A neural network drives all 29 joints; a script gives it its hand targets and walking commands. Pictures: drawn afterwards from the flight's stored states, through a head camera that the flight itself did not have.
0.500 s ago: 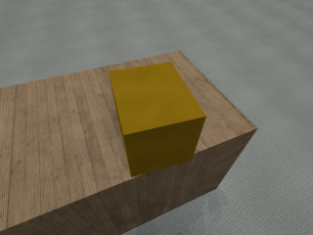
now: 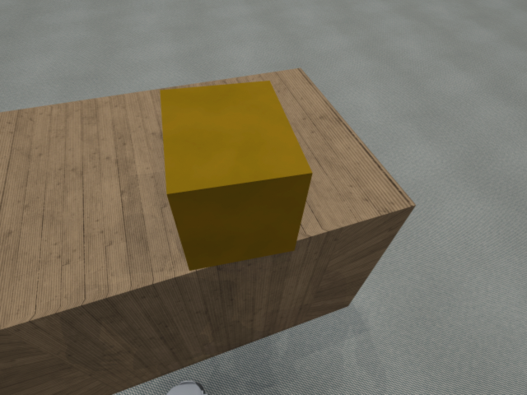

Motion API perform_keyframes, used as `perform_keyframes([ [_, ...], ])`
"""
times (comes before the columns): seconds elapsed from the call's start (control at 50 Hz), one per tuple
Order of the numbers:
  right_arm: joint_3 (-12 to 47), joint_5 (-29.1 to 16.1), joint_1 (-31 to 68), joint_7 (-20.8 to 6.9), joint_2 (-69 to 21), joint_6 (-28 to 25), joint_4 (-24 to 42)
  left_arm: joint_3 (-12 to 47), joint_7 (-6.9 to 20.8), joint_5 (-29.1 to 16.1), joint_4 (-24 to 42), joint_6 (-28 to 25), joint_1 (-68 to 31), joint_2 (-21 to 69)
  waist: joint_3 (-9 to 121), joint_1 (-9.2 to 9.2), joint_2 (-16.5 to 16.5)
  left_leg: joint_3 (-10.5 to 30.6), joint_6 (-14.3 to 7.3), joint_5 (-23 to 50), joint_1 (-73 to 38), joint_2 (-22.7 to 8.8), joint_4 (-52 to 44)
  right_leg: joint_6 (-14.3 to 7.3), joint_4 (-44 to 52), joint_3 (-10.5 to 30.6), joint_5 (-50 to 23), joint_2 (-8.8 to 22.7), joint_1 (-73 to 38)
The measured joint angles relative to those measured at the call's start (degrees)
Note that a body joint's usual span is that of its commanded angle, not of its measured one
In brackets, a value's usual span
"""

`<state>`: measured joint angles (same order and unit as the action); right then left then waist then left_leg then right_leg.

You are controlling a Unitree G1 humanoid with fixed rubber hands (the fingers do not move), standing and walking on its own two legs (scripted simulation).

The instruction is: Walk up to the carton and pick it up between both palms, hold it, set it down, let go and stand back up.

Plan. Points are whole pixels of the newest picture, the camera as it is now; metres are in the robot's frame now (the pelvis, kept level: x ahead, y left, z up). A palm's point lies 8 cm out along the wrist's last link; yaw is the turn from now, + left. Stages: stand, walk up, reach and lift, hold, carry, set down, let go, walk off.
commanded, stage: walk up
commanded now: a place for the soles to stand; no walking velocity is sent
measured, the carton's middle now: (230, 174) +0.52 +0.07 +0.01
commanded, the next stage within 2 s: none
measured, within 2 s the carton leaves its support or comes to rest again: neither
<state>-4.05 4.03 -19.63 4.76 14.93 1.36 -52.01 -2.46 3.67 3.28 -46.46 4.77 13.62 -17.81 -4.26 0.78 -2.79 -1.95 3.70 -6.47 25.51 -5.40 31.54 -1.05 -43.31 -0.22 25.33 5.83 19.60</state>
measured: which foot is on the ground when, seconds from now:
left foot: down 0.00-0.02, up 0.04-0.34, down 0.36-0.64, up 0.66-0.92, down 0.94-1.00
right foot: down 0.00-0.36, up 0.38-0.60, down 0.62-1.00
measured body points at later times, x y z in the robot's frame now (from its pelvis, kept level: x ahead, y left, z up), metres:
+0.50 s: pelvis +0.05 -0.08 +0.01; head +0.06 -0.06 +0.46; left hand +0.01 +0.18 -0.14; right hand +0.17 -0.30 -0.12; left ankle +0.02 +0.03 -0.71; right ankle +0.07 -0.18 -0.67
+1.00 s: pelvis +0.08 -0.11 +0.00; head +0.10 -0.11 +0.45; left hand +0.06 +0.16 -0.13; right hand +0.26 -0.32 -0.13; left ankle +0.04 +0.00 -0.72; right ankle +0.19 -0.21 -0.71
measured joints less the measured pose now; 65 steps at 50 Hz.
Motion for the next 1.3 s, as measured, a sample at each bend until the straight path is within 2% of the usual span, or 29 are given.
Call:
perform_keyframes([
  [0.02,-0.06,0.15,0.64,-0.24,0.57,0.63,0.22,-0.23,0.00,-0.37,-0.09,-0.24,0.08,0.74,-0.41,-0.63,1.21,1.67,-0.89,-7.74,1.77,-0.59,4.48,0.66,0.36,-1.07,-2.22,-0.80,-0.45],
  [0.06,-0.34,-0.93,1.31,-0.48,0.96,1.55,1.17,0.44,-0.73,-1.55,-0.91,-0.13,0.78,2.01,-0.26,-2.09,1.96,5.71,-2.41,-21.09,5.79,2.27,15.99,1.62,-1.30,-2.44,-2.69,-0.98,-0.15],
  [0.1,-0.39,-1.79,2.08,-0.83,1.02,1.34,2.54,1.21,-2.08,-2.02,-2.07,0.04,2.08,3.17,0.17,-3.35,2.15,6.72,-3.40,-23.01,8.37,5.30,26.36,1.23,-0.47,-3.39,-2.73,-1.02,-0.95],
  [0.16,-0.52,-2.02,2.54,-1.84,0.63,-0.44,4.52,2.00,-3.07,-1.53,-3.14,-0.66,4.07,4.51,1.40,-3.86,2.55,4.51,-3.37,-18.97,8.61,7.42,33.30,0.01,2.69,-5.44,-3.92,-1.48,-2.66],
  [0.22,-0.19,-1.70,1.85,-3.03,-0.12,-1.29,5.63,2.54,-3.33,-1.00,-3.56,-2.36,5.48,5.06,3.11,-3.98,2.33,1.51,-3.30,-18.77,4.70,8.13,29.83,-0.79,4.91,-7.73,-3.94,-1.56,-3.87],
  [0.3,0.48,-1.91,1.27,-4.31,-1.46,-1.65,6.26,2.96,-3.87,-0.25,-4.39,-4.39,6.70,4.58,3.80,-4.10,1.69,-0.01,-4.22,-20.55,-2.88,8.03,17.55,-1.03,5.81,-10.97,-2.92,-1.29,-5.62],
  [0.36,0.84,-1.86,1.26,-4.49,-2.80,-3.04,6.93,3.28,-3.83,0.00,-5.43,-4.60,7.50,3.35,3.40,-3.73,0.49,0.04,-6.14,-12.86,-8.79,8.44,4.82,-0.59,2.95,-12.91,-0.14,-0.08,-5.75],
  [0.4,1.13,-1.74,1.38,-4.04,-4.14,-3.88,7.51,3.47,-3.37,0.09,-6.10,-4.05,8.04,2.48,2.99,-3.37,-1.67,-0.13,-6.40,-12.19,-8.94,10.01,5.25,0.04,-2.89,-9.86,3.46,0.84,-3.41],
  [0.46,1.42,-2.16,-0.05,-2.78,-5.16,-4.23,7.71,3.38,-3.21,-0.04,-5.43,-2.79,7.66,2.07,3.04,-2.10,-2.01,1.51,-5.83,-13.51,-9.50,9.91,4.93,1.88,-13.62,-4.84,8.38,-1.10,2.97],
  [0.5,1.60,-1.97,-0.95,-2.20,-5.31,-4.22,7.01,3.19,-3.14,-0.39,-4.37,-3.03,6.37,2.05,2.25,-1.37,-1.78,2.70,-4.99,-13.17,-10.76,9.38,3.39,2.92,-14.75,-3.15,5.84,-1.16,6.41],
  [0.56,1.87,-2.11,-1.63,-2.42,-4.90,-4.07,5.52,2.97,-3.03,-0.95,-2.39,-4.20,3.86,2.40,0.61,-0.21,-0.92,4.78,-3.57,-13.32,-12.33,8.59,2.75,3.17,-7.43,-1.56,-2.13,-0.09,7.77],
  [0.6,2.00,-2.33,-1.49,-2.94,-4.09,-3.34,4.85,2.66,-3.12,-1.07,-1.12,-4.88,2.32,3.16,-0.34,0.16,0.37,6.33,-2.49,-15.26,-12.22,7.71,5.62,2.24,0.34,-1.74,-11.40,-0.02,5.56],
  [0.62,2.09,-2.53,-1.33,-3.23,-3.61,-2.81,4.67,2.49,-3.26,-1.06,-0.55,-5.19,1.73,3.53,-0.57,0.15,1.08,7.14,-1.88,-16.84,-11.68,7.23,8.05,2.11,3.08,-2.33,-13.12,-0.32,3.97],
  [0.64,2.12,-2.89,-0.75,-3.48,-2.93,-2.15,4.46,2.41,-3.47,-1.10,-0.28,-5.30,0.91,4.26,-0.89,0.05,2.42,8.10,-1.77,-18.29,-10.88,6.39,10.73,2.00,2.62,-3.44,-11.52,-1.07,3.50],
  [0.68,2.10,-3.11,0.64,-3.41,-1.78,-0.54,4.48,2.71,-3.83,-1.92,0.58,-4.91,-0.48,5.47,-1.18,0.22,3.87,9.11,-2.34,-22.96,-8.48,6.64,17.79,1.31,0.49,-5.13,-8.93,-1.27,3.47],
  [0.72,1.79,-2.71,1.99,-3.13,-0.73,0.70,4.59,3.00,-4.45,-2.63,1.04,-4.33,-2.02,6.53,-1.47,0.13,4.41,7.73,-2.32,-27.80,-5.79,7.38,25.47,0.88,0.09,-6.28,-8.12,-0.48,2.95],
  [0.78,1.17,-2.31,3.84,-3.35,0.47,1.19,4.61,3.16,-5.25,-2.30,1.39,-4.30,-3.66,7.57,-1.88,-0.32,5.02,4.63,-1.98,-28.34,-3.60,6.79,28.51,0.72,1.76,-7.88,-8.84,0.56,1.89],
  [0.88,0.64,-2.25,5.38,-4.36,0.79,0.87,4.73,2.72,-5.54,-1.59,0.91,-4.42,-3.88,6.78,-1.86,-1.27,4.82,1.50,-2.00,-26.19,-5.12,5.00,19.98,0.85,3.99,-9.61,-9.92,1.65,1.02],
  [0.92,0.60,-2.34,5.43,-4.62,0.36,0.44,4.73,2.50,-5.35,-1.48,0.36,-3.94,-3.38,5.75,-1.61,-1.40,4.34,0.82,-2.73,-20.90,-7.73,4.66,12.41,1.21,3.49,-10.01,-9.68,2.15,1.26],
  [0.94,0.60,-2.34,5.26,-4.71,0.13,0.10,4.79,2.46,-5.12,-1.51,-0.02,-3.65,-3.05,5.16,-1.31,-1.32,4.12,0.73,-3.23,-15.78,-8.95,4.66,8.49,1.48,2.72,-10.16,-9.30,2.44,1.69],
  [0.96,0.61,-2.37,5.27,-4.76,-0.45,-0.19,4.59,2.38,-4.80,-1.63,-0.60,-3.36,-2.85,4.44,-1.39,-1.39,3.19,0.37,-3.60,-12.75,-9.19,5.25,7.71,1.77,1.91,-9.78,-8.87,3.13,1.97],
  [1.02,1.39,-3.46,4.79,-4.34,-1.90,-0.35,3.51,2.25,-4.20,-2.54,-2.27,-2.52,-1.02,3.36,-0.47,-1.48,2.20,0.20,-3.96,-13.66,-10.16,5.46,7.06,1.72,2.69,-7.02,-6.15,1.17,1.16],
  [1.06,2.18,-3.82,4.49,-4.11,-2.54,-0.19,2.58,2.40,-3.93,-2.76,-3.01,-2.78,0.18,3.16,0.19,-1.56,1.85,0.52,-3.91,-13.53,-11.32,5.57,5.24,1.41,6.04,-5.58,-10.61,-0.25,-0.48],
  [1.3,4.48,-3.88,7.50,-4.85,-2.41,-1.05,-0.38,4.09,-3.86,-2.46,-5.88,-4.71,2.40,4.70,1.27,-2.50,3.34,0.13,-4.34,-11.95,-13.68,5.14,0.07,2.58,12.64,-4.94,-12.61,-1.33,-3.32],
])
